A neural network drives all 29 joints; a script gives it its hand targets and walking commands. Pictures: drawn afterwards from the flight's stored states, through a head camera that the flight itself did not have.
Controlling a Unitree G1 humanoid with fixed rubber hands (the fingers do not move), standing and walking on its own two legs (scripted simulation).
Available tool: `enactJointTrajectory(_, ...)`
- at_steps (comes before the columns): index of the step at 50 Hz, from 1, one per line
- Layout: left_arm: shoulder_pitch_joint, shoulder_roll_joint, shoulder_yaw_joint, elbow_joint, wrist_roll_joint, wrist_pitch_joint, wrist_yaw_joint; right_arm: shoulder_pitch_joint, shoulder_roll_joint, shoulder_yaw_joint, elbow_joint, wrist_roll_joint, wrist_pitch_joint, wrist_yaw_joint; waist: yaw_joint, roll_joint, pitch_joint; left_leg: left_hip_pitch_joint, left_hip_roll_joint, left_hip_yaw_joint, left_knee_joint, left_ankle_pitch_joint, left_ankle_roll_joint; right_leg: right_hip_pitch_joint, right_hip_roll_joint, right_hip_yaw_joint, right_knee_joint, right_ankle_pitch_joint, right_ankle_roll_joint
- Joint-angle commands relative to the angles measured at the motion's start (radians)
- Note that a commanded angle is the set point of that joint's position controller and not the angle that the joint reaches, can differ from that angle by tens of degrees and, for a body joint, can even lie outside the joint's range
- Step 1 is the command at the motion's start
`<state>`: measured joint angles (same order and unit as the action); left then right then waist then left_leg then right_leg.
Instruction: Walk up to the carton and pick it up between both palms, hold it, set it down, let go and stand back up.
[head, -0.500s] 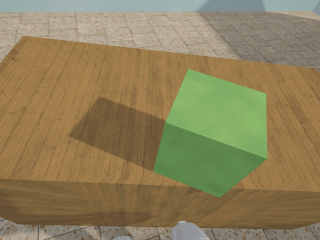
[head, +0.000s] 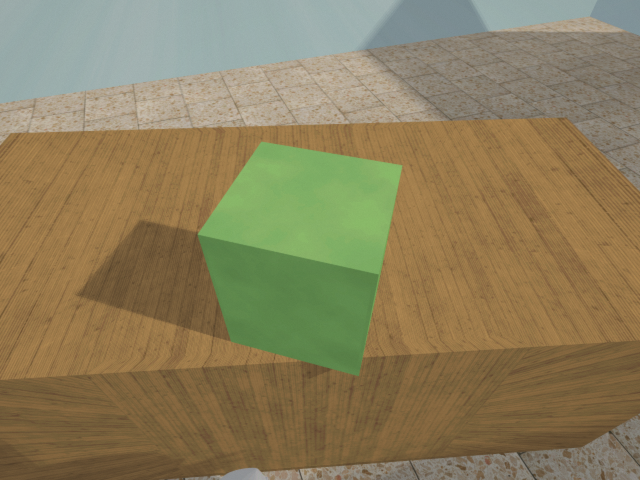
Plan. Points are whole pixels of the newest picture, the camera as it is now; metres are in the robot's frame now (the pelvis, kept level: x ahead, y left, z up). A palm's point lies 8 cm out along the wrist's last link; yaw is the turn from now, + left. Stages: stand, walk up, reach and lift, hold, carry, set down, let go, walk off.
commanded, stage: walk up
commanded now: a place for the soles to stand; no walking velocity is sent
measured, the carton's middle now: (310, 260) +0.42 +0.04 +0.03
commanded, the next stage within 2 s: stand in 1.96 s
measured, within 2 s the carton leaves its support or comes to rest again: neither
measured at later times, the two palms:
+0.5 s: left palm out of the picture +0.13 +0.38 -0.10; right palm (548, 476) +0.17 -0.27 -0.09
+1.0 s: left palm out of the picture +0.11 +0.35 -0.09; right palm out of the picture +0.13 -0.29 -0.11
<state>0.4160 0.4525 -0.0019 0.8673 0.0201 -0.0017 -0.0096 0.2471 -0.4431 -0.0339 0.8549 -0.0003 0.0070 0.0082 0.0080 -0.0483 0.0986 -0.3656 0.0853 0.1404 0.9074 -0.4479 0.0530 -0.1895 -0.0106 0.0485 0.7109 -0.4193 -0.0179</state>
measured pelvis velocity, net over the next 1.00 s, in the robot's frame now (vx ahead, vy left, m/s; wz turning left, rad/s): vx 0.03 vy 0.03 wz -0.01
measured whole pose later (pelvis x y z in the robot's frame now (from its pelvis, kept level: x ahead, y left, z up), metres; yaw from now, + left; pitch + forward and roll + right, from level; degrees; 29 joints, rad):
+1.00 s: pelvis +0.03 +0.03 -0.01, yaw -1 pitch -3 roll +2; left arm 0.20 0.43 0.00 0.88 0.02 -0.04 0.04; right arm 0.15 -0.44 -0.03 0.87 0.00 0.03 0.02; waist 0.01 0.01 0.12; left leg -0.37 0.04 0.13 0.83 -0.46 0.05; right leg -0.40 -0.02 0.02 0.77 -0.32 -0.02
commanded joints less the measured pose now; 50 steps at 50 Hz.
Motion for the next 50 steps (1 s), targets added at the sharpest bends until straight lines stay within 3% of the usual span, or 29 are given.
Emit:
enactJointTrajectory(1,-0.094,0.288,0.115,-0.037,0.005,-0.067,0.043,-0.062,-0.207,-0.097,-0.067,-0.006,0.005,0.023,-0.025,-0.027,0.197,-0.264,0.011,-0.188,0.127,0.116,-0.035,-0.186,-0.199,0.458,-0.526,-0.353,-0.106)
enactJointTrajectory(2,-0.053,0.272,0.117,-0.038,0.001,-0.071,0.038,-0.019,-0.198,-0.097,-0.061,-0.007,0.003,0.024,-0.012,-0.093,0.126,-0.267,0.015,-0.172,0.101,0.122,-0.037,-0.075,-0.184,0.398,-0.474,-0.270,-0.142)
enactJointTrajectory(5,0.021,0.244,0.109,-0.039,-0.014,-0.079,0.047,-0.101,-0.174,-0.078,-0.087,-0.011,-0.007,0.020,0.039,-0.089,0.055,-0.336,0.018,-0.180,0.033,0.097,-0.041,0.121,-0.213,0.377,-0.354,0.222,-0.192)
enactJointTrajectory(8,0.040,0.251,0.114,-0.050,-0.020,-0.080,0.054,-0.117,-0.170,-0.073,-0.106,-0.014,-0.007,0.014,0.052,-0.163,0.029,-0.317,0.022,-0.185,0.003,0.040,-0.036,0.140,-0.231,0.383,-0.294,0.403,-0.206)
enactJointTrajectory(12,0.062,0.247,0.102,-0.046,-0.022,-0.080,0.065,-0.145,-0.154,-0.070,-0.124,-0.008,-0.022,0.015,0.064,-0.147,0.023,-0.295,0.011,-0.155,-0.083,-0.017,-0.025,0.192,-0.246,0.341,-0.188,0.762,-0.229)
enactJointTrajectory(15,0.025,0.258,0.090,-0.043,-0.021,-0.079,0.068,-0.149,-0.148,-0.070,-0.119,-0.011,-0.034,0.020,0.059,-0.143,0.020,-0.235,-0.015,-0.112,-0.151,-0.008,-0.005,0.176,-0.227,0.298,-0.131,0.856,-0.213)
enactJointTrajectory(16,-0.008,0.263,0.092,-0.058,-0.023,-0.078,0.068,-0.110,-0.140,-0.068,-0.106,-0.008,-0.038,0.017,0.038,-0.148,-0.018,-0.160,-0.015,-0.102,-0.205,0.030,-0.004,0.144,-0.219,0.263,-0.101,0.827,-0.204)
enactJointTrajectory(17,-0.092,0.269,0.093,-0.078,-0.032,-0.076,0.064,-0.004,-0.159,-0.076,-0.066,-0.001,-0.045,0.016,-0.040,-0.138,-0.057,0.018,-0.021,-0.119,-0.331,0.096,0.012,0.051,-0.186,0.219,-0.033,0.766,-0.168)
enactJointTrajectory(18,-0.151,0.222,0.077,-0.105,-0.040,-0.076,0.063,0.109,-0.174,-0.087,-0.031,-0.003,-0.057,0.002,-0.119,-0.028,-0.111,0.241,0.010,-0.179,-0.504,0.348,0.012,-0.056,-0.121,0.131,0.134,0.720,-0.099)
enactJointTrajectory(19,-0.142,0.129,0.045,-0.123,-0.046,-0.081,0.061,0.185,-0.281,-0.120,0.008,-0.011,-0.068,-0.007,-0.137,0.211,-0.181,0.428,0.200,-0.405,-0.529,0.666,0.044,-0.225,0.014,0.034,0.370,0.374,-0.007)
enactJointTrajectory(20,-0.084,0.103,0.038,-0.082,-0.046,-0.075,0.068,0.139,-0.271,-0.107,-0.003,0.009,-0.069,-0.015,-0.094,0.227,-0.218,0.575,0.320,-0.500,-0.476,1.012,0.098,-0.374,0.103,0.020,0.422,-0.118,0.020)
enactJointTrajectory(21,-0.055,0.140,0.040,-0.059,-0.042,-0.062,0.075,0.101,-0.222,-0.092,-0.011,0.009,-0.062,-0.023,-0.066,0.053,-0.242,0.548,0.329,-0.476,-0.446,0.972,0.125,-0.366,0.065,0.035,0.411,-0.140,0.014)
enactJointTrajectory(23,-0.039,0.172,0.061,-0.025,-0.034,-0.059,0.070,0.036,-0.206,-0.088,-0.035,0.023,-0.059,-0.023,-0.032,0.060,-0.176,0.432,0.310,-0.408,-0.439,0.954,0.157,-0.363,0.032,0.040,0.507,-0.131,-0.009)
enactJointTrajectory(24,-0.073,0.156,0.063,-0.028,-0.033,-0.058,0.064,0.022,-0.176,-0.083,-0.036,0.011,-0.057,-0.027,-0.046,0.083,-0.159,0.403,0.270,-0.319,-0.434,0.994,0.140,-0.372,0.019,0.027,0.488,-0.106,-0.007)
enactJointTrajectory(25,-0.079,0.130,0.059,-0.025,-0.035,-0.053,0.059,0.013,-0.159,-0.070,-0.029,0.010,-0.060,-0.032,-0.031,0.124,-0.116,0.340,0.236,-0.288,-0.439,1.045,0.086,-0.366,0.024,0.058,0.476,-0.064,-0.011)
enactJointTrajectory(26,-0.063,0.120,0.059,-0.025,-0.043,-0.053,0.059,0.000,-0.161,-0.071,-0.034,0.004,-0.056,-0.035,-0.018,0.171,-0.117,0.325,0.213,-0.230,-0.431,1.048,0.075,-0.374,0.019,0.035,0.464,-0.042,-0.007)
enactJointTrajectory(29,-0.116,0.126,0.058,-0.022,-0.034,-0.040,0.061,-0.010,-0.160,-0.067,-0.039,-0.002,-0.051,-0.034,-0.043,0.206,-0.119,0.282,0.203,-0.206,-0.396,0.936,0.115,-0.358,0.021,0.006,0.346,-0.035,0.001)
enactJointTrajectory(33,-0.149,0.122,0.066,0.004,-0.029,-0.041,0.065,-0.063,-0.170,-0.066,-0.057,-0.009,-0.035,-0.024,-0.033,0.224,-0.127,0.191,0.213,-0.200,-0.369,0.805,0.161,-0.263,-0.009,-0.060,0.191,0.017,-0.005)
enactJointTrajectory(36,-0.146,0.143,0.072,0.009,-0.023,-0.036,0.064,-0.114,-0.182,-0.073,-0.072,-0.008,-0.019,-0.016,-0.024,0.238,-0.131,0.077,0.197,-0.215,-0.345,0.594,0.158,-0.160,-0.004,-0.100,0.103,0.072,-0.010)
enactJointTrajectory(38,-0.089,0.138,0.076,0.037,-0.019,-0.034,0.060,-0.181,-0.193,-0.071,-0.083,-0.003,-0.007,-0.007,0.010,0.256,-0.136,0.006,0.160,-0.188,-0.308,0.360,0.115,-0.041,0.002,-0.119,-0.047,0.191,-0.014)
enactJointTrajectory(39,-0.098,0.158,0.085,0.048,-0.004,-0.038,0.059,-0.180,-0.165,-0.062,-0.083,-0.002,-0.001,-0.003,0.011,0.178,-0.139,-0.059,0.147,-0.204,-0.299,0.191,0.094,0.022,0.004,-0.084,-0.088,0.194,-0.019)
enactJointTrajectory(40,-0.111,0.159,0.088,0.045,0.007,-0.041,0.057,-0.159,-0.127,-0.043,-0.073,-0.001,0.001,-0.001,0.014,0.111,-0.103,-0.118,0.130,-0.197,-0.275,0.024,0.056,0.026,-0.045,0.045,-0.176,0.125,-0.036)
enactJointTrajectory(41,-0.181,0.225,0.088,0.020,0.024,-0.051,0.058,-0.158,-0.098,-0.035,-0.075,0.006,0.010,0.001,-0.020,-0.062,-0.013,-0.167,0.032,-0.158,-0.172,-0.123,0.004,-0.114,-0.187,0.343,-0.342,-0.089,-0.088)
enactJointTrajectory(42,-0.248,0.299,0.098,-0.007,0.031,-0.058,0.058,-0.133,-0.130,-0.051,-0.062,-0.001,0.019,-0.001,-0.024,-0.137,0.035,-0.085,-0.051,-0.192,-0.022,-0.174,-0.014,-0.321,-0.342,0.558,-0.463,-0.263,-0.200)
enactJointTrajectory(43,-0.297,0.301,0.097,-0.017,0.025,-0.056,0.058,-0.100,-0.180,-0.072,-0.039,0.004,0.025,-0.002,-0.037,-0.090,0.063,-0.036,-0.031,-0.215,0.071,-0.161,-0.019,-0.391,-0.364,0.555,-0.458,-0.298,-0.251)
enactJointTrajectory(45,-0.297,0.249,0.092,-0.013,0.018,-0.066,0.056,-0.097,-0.177,-0.078,-0.019,0.006,0.025,0.008,-0.044,-0.015,0.061,-0.003,-0.031,-0.209,0.042,-0.086,-0.010,-0.391,-0.274,0.436,-0.416,-0.275,-0.204)
enactJointTrajectory(46,-0.290,0.233,0.086,-0.007,0.017,-0.064,0.051,-0.081,-0.164,-0.077,-0.012,0.009,0.021,0.016,-0.043,-0.077,0.038,0.004,-0.035,-0.187,0.007,-0.032,-0.001,-0.346,-0.216,0.354,-0.409,-0.297,-0.160)
enactJointTrajectory(48,-0.268,0.233,0.087,-0.009,0.026,-0.064,0.046,-0.077,-0.159,-0.070,-0.015,0.007,0.012,0.018,-0.019,-0.145,-0.038,-0.024,-0.030,-0.154,-0.085,-0.029,-0.008,-0.208,-0.198,0.336,-0.352,-0.188,-0.156)
enactJointTrajectory(50,-0.270,0.215,0.083,-0.010,0.020,-0.056,0.037,-0.030,-0.140,-0.053,0.020,0.008,-0.012,0.015,-0.025,-0.137,-0.139,0.078,-0.049,-0.115,-0.294,-0.007,-0.007,-0.137,-0.174,0.277,-0.242,-0.057,-0.142)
